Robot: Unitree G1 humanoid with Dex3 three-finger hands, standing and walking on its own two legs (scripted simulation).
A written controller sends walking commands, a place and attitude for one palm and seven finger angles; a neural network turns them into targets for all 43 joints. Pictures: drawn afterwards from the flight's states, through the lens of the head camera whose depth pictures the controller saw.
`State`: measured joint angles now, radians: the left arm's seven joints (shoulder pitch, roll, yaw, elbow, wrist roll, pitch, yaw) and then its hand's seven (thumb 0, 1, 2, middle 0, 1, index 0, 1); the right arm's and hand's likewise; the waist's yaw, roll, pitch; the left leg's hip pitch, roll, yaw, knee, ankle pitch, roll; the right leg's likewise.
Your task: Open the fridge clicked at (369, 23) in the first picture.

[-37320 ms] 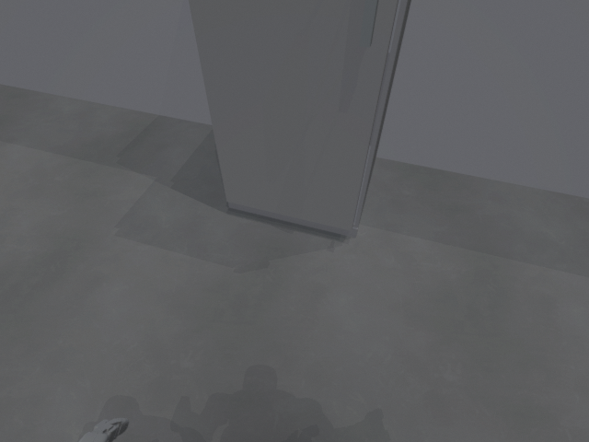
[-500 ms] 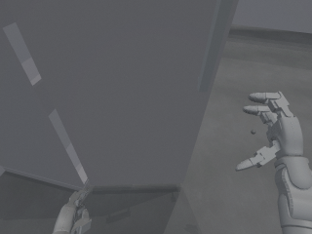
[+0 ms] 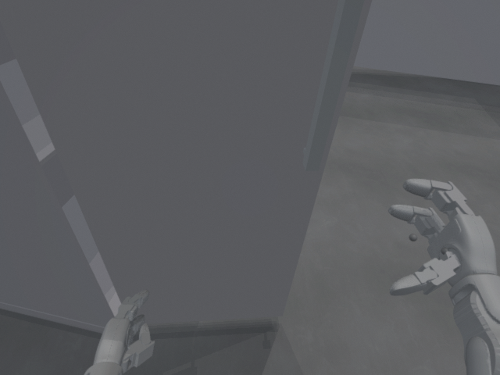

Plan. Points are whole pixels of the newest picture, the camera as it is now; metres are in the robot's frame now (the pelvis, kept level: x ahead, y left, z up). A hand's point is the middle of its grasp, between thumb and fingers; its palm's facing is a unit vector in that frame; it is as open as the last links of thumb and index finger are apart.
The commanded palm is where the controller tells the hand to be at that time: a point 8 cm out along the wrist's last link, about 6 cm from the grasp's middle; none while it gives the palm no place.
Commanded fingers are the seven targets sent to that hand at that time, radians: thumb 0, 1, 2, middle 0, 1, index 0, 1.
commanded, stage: draw the hand back to the body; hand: right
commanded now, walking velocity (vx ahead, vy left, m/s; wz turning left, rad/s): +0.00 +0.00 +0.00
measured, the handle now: (326, 81) +0.52 -0.13 +0.28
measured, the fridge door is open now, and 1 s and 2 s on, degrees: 74 74 74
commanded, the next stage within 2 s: step back with the hand held close in 1.22 s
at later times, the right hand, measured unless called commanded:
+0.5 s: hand (449, 269) +0.22 -0.25 +0.16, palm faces +0.40 +0.86 -0.30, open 12.2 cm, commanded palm +0.17 -0.29 +0.18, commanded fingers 0.00 -0.32 -0.62 0.22 0.64 0.22 0.64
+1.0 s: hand (488, 281) +0.19 -0.29 +0.17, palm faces +0.49 +0.80 -0.35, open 7.7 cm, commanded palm +0.14 -0.31 +0.18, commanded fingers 0.00 -0.90 -0.90 0.20 0.30 0.20 0.30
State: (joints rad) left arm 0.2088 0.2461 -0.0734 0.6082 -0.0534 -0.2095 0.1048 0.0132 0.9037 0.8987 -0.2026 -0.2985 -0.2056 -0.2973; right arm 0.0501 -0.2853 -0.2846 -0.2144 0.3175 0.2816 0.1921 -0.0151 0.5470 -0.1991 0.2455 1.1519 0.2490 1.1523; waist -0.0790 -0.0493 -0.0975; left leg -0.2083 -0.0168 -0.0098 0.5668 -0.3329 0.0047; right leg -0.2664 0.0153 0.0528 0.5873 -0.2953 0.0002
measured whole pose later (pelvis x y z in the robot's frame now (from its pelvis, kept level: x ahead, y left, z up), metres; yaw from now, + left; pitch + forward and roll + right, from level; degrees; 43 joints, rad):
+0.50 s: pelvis +0.00 +0.00 +0.01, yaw +0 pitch -4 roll +0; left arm 0.23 0.22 -0.06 0.67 0.02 -0.14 0.10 0.01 0.90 0.90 -0.20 -0.30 -0.21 -0.30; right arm 0.31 -0.33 -0.27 -0.31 0.09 -0.01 -0.09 -0.01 0.02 -0.45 0.23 0.84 0.24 0.84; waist -0.07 -0.04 0.00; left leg -0.12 -0.01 -0.01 0.47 -0.29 0.00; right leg -0.18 0.02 0.05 0.49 -0.25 0.00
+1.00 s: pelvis +0.01 -0.01 +0.01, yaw +0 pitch -4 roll +0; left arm 0.19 0.22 -0.03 0.65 0.02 -0.13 0.10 0.01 0.90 0.90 -0.20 -0.30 -0.21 -0.30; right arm 0.42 -0.34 -0.35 -0.36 0.08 -0.04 -0.10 0.01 -0.81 -0.86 0.21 0.35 0.21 0.35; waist -0.10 -0.04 0.00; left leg -0.06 0.00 -0.02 0.41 -0.27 -0.01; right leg -0.13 0.03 0.05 0.45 -0.24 -0.02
